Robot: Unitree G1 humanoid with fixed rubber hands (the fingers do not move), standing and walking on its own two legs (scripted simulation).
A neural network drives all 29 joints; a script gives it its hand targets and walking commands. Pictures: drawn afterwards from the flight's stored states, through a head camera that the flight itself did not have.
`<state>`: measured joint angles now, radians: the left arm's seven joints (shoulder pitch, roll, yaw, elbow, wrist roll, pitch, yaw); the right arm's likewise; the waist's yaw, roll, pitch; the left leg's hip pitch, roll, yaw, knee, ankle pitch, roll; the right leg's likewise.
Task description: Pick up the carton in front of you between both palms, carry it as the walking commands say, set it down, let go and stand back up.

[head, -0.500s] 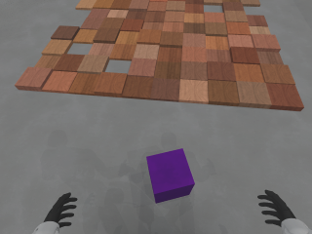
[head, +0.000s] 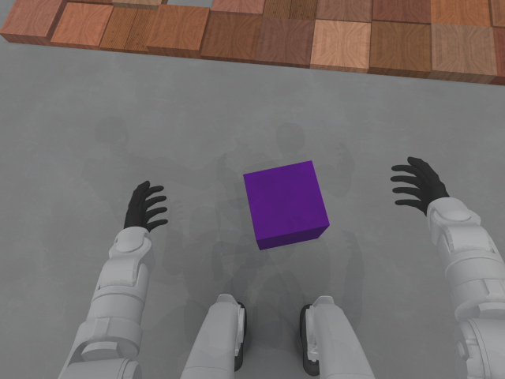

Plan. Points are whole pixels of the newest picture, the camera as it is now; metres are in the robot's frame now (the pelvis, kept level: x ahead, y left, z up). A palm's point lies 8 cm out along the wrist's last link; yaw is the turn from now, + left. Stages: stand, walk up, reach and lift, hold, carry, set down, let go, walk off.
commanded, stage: reach and lift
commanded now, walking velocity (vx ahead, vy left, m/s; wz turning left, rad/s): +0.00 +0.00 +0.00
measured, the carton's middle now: (283, 209) +0.49 -0.02 -0.57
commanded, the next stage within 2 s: none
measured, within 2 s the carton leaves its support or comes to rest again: neither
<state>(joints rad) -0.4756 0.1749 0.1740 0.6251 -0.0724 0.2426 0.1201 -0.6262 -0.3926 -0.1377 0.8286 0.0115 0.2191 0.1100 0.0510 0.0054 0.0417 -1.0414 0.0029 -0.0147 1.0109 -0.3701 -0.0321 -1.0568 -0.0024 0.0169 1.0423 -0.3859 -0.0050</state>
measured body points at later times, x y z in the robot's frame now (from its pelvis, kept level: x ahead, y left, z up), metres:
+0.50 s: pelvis -0.02 -0.02 -0.04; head +0.31 -0.04 +0.26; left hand +0.48 +0.17 -0.16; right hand +0.56 -0.20 -0.16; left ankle +0.05 +0.14 -0.66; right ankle +0.05 -0.11 -0.66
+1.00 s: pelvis -0.05 +0.00 -0.23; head +0.32 -0.03 +0.03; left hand +0.47 +0.18 -0.40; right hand +0.53 -0.20 -0.40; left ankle +0.05 +0.14 -0.66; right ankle +0.05 -0.12 -0.66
